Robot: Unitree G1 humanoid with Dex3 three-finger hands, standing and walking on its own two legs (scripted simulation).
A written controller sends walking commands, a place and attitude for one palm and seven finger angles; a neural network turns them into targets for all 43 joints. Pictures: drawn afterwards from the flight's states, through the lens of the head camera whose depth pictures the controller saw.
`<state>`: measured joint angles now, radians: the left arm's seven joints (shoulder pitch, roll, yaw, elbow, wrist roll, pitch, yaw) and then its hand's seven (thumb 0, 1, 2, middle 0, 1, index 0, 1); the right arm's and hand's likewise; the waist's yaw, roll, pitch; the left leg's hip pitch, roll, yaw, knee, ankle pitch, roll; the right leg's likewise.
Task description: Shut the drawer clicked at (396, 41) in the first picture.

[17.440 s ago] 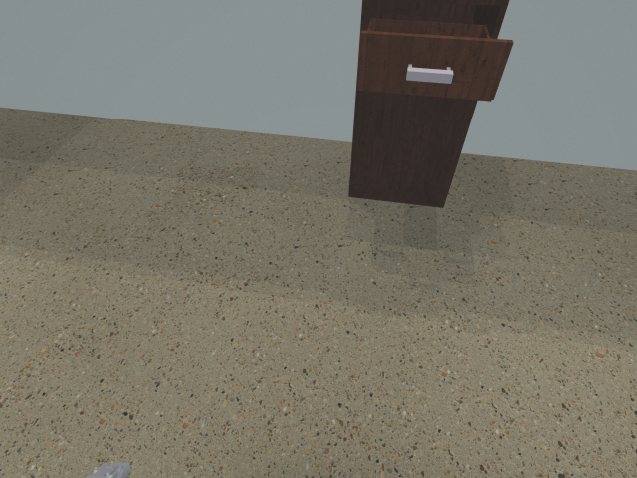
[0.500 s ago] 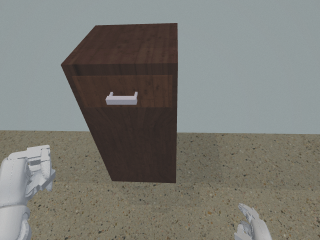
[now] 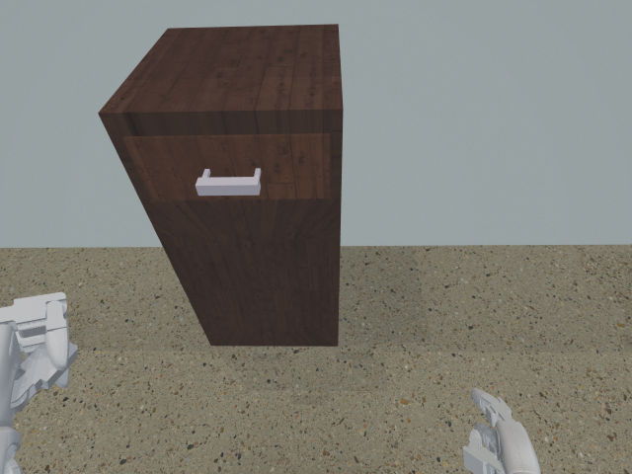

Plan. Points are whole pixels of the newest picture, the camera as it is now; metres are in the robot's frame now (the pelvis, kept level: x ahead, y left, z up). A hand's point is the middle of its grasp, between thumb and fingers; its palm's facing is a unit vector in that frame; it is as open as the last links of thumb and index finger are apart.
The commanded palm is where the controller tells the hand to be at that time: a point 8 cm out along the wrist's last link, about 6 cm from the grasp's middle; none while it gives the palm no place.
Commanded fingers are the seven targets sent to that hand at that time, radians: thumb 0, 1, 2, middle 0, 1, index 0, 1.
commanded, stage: step back with the hand held close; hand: left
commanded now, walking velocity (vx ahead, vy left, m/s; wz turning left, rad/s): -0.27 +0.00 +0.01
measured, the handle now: (230, 179) +0.64 +0.23 +0.00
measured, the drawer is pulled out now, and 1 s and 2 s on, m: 0.00 0.00 0.00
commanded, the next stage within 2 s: stop stepping back and stand still in 1.12 s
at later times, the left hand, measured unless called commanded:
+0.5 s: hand (7, 429) +0.12 +0.27 +0.15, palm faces +0.36 -0.79 -0.49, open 3.2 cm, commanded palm +0.06 +0.30 +0.17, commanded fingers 0.00 0.90 0.90 -1.40 -1.60 -1.40 -1.60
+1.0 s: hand out of the picture +0.05 +0.26 +0.17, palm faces +0.39 -0.80 -0.46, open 3.3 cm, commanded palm -0.02 +0.30 +0.17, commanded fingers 0.00 0.90 0.90 -1.40 -1.60 -1.40 -1.60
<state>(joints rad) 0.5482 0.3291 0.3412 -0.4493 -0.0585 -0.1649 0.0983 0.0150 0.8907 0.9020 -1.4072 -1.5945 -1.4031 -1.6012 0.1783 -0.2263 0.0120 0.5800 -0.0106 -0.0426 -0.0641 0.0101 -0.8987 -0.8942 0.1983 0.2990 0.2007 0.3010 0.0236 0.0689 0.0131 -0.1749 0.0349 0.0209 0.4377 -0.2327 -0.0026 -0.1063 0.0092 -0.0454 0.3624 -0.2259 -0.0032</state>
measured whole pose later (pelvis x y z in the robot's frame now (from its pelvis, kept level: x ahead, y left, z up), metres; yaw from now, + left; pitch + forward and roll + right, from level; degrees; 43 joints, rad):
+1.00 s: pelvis -0.14 +0.02 -0.01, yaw +1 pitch +3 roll -4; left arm 0.64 0.43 0.43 -0.62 -0.05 -0.28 0.16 0.01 0.89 0.90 -1.41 -1.59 -1.40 -1.60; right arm 0.25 -0.17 -0.01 0.60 -0.02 -0.11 -0.06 0.01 -0.90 -0.89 0.20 0.30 0.20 0.30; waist -0.03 0.02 -0.04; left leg -0.52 0.04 -0.04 0.47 -0.01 0.02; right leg -0.26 0.09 -0.01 0.68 -0.47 -0.01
